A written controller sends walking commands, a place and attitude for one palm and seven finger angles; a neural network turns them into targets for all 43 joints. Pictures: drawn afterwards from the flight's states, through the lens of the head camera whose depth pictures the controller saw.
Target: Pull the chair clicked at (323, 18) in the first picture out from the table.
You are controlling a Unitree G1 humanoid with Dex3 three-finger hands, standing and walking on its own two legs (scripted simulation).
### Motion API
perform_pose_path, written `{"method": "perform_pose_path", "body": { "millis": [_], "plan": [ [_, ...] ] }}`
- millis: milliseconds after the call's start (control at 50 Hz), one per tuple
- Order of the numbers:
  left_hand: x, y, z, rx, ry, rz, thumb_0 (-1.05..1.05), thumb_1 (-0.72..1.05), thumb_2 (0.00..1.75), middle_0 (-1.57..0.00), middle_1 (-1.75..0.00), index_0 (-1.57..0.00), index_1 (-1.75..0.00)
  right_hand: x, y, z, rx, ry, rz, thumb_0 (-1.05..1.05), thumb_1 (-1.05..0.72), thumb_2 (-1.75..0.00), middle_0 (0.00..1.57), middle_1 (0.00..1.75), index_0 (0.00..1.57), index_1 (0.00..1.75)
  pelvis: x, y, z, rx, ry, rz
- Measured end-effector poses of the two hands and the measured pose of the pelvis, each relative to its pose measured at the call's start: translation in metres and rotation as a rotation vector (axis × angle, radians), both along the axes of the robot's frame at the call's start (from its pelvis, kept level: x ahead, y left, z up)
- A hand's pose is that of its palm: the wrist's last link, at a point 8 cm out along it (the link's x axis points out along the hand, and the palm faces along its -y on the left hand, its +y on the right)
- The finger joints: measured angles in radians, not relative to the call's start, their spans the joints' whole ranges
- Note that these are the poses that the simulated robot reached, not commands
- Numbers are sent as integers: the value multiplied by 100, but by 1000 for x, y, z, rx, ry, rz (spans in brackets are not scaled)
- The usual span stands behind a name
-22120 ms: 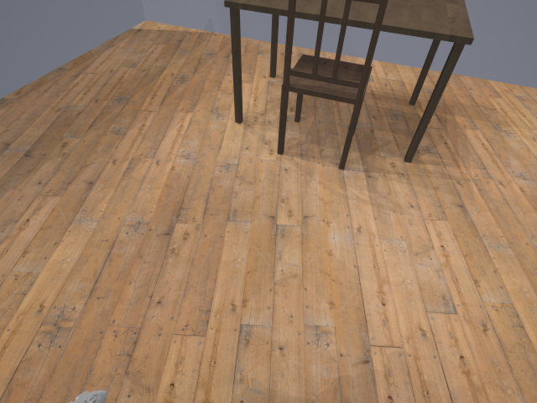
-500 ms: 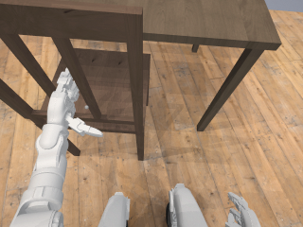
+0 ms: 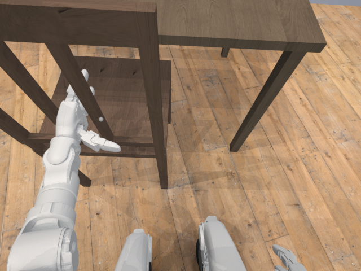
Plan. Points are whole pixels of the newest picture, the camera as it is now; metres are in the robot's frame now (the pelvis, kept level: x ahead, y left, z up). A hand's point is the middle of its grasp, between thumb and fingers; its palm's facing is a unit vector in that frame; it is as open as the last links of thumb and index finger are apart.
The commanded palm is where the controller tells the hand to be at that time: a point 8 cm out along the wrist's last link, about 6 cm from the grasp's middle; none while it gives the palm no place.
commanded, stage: push the fingers through the gap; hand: left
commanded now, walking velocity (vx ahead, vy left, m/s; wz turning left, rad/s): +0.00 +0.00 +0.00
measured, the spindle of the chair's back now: (43, 102) +0.47 +0.28 +0.05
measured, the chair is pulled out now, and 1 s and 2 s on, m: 0.00 0.00 0.02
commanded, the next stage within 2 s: hook a spindle and tug to test in 0.12 s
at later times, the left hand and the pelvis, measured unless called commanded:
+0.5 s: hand (101, 119) +0.43 +0.16 +0.04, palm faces -0.07 -1.00 -0.04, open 16.1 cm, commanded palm +0.40 +0.21 +0.04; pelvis +0.00 +0.00 +0.00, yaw +0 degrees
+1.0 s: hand (99, 120) +0.43 +0.16 +0.04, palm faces -0.06 -1.00 -0.03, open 7.2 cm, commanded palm +0.40 +0.21 +0.04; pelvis +0.00 +0.00 +0.00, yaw +0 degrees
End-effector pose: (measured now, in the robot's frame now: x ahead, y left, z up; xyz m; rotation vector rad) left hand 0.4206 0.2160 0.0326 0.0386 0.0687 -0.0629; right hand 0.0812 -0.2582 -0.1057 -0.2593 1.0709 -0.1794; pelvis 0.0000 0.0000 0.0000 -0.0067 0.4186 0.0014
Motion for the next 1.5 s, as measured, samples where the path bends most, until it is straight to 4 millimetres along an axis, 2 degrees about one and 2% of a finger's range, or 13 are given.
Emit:
{"method": "perform_pose_path", "body": {
  "millis": [180,340,500,620,720,860,980,1140,1300,1500],
  "plan": [
    [-8,6,13,10,-76,11,-1,-50,30,-6,-8,-6,-8,6,-2,5,-5,-17,13,1,-91,-90,20,30,20,29,1,-1,2,-3,-11,3],
    [-9,4,0,-5,-13,-6,-1,-50,30,-8,-13,-8,-13,16,-2,6,-15,-41,29,1,-91,-90,20,30,20,29,-2,-1,1,-6,-11,11],
    [-7,-4,10,0,-78,-10,-1,-50,30,-17,-42,-17,-42,18,1,3,-3,-46,32,1,-91,-90,20,30,20,29,-1,0,-1,-4,-7,7],
    [-9,1,5,6,-27,4,-1,-47,32,-27,-72,-27,-72,16,4,3,11,-42,20,1,-91,-90,20,30,20,29,-1,-1,1,-1,-13,3],
    [-13,2,7,-3,-45,6,-1,-33,38,-35,-99,-35,-99,13,4,3,8,-36,24,1,-91,-90,20,30,20,29,-1,0,2,-2,-16,5],
    [-12,1,7,-7,-56,3,-1,-1,52,-45,-129,-44,-129,12,2,4,-4,-34,27,1,-91,-90,20,30,20,29,-2,0,1,-5,-15,8],
    [-9,0,7,-11,-51,4,0,31,65,-46,-137,-47,-140,13,1,5,-9,-39,20,1,-91,-90,20,30,20,29,-2,1,0,-6,-13,7],
    [-10,-1,7,-12,-47,19,1,70,82,-45,-139,-46,-143,13,3,5,3,-31,19,1,-91,-90,20,30,20,29,1,2,2,-5,-12,5],
    [-11,-3,7,-20,-46,26,1,72,80,-43,-140,-42,-144,19,4,8,12,-38,11,1,-91,-90,20,30,20,29,6,1,4,-3,-12,-1],
    [-19,-4,8,-19,-26,25,2,75,78,-38,-141,-38,-145,36,3,16,27,-74,-6,1,-91,-90,20,30,20,29,18,0,11,-1,-12,-14]
  ]
}}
